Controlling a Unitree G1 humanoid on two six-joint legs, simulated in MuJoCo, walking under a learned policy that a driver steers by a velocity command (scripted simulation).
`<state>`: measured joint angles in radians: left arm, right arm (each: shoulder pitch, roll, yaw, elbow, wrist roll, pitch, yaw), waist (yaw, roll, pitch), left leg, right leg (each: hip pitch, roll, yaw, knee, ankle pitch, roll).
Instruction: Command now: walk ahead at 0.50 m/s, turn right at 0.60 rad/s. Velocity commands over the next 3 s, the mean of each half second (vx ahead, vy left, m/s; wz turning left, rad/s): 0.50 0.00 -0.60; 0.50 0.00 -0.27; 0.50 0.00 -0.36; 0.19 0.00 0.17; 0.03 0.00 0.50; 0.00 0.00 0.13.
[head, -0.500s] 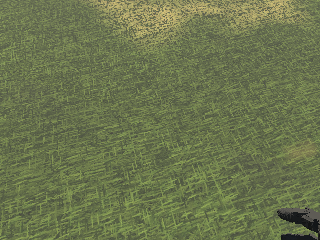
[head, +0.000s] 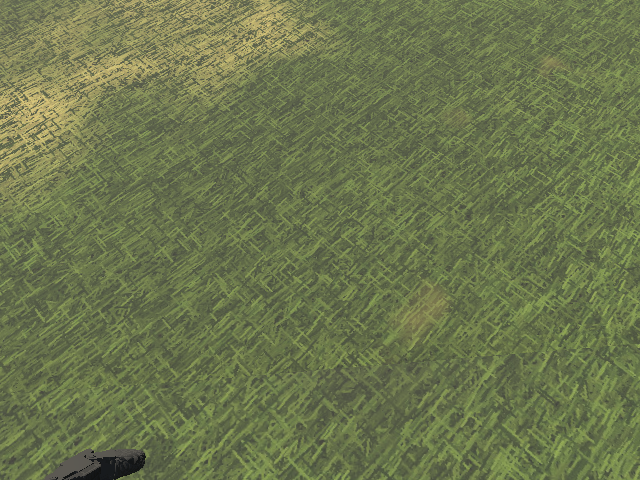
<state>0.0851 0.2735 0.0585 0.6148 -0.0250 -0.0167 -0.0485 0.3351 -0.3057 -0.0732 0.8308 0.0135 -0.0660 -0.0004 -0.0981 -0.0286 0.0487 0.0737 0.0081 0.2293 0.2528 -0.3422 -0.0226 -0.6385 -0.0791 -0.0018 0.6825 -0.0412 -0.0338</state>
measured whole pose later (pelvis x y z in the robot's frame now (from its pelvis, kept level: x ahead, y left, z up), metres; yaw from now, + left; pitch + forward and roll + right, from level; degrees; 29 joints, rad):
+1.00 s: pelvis +0.53 -0.13 +0.00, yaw -25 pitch +2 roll +2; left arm 0.06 0.27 0.04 0.65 -0.02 -0.07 -0.03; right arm 0.39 -0.31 -0.06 0.86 0.03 -0.06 0.02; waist -0.12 -0.02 0.01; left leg -0.02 -0.02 0.03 0.30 -0.32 0.00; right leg -0.54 -0.06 0.04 0.61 -0.04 -0.04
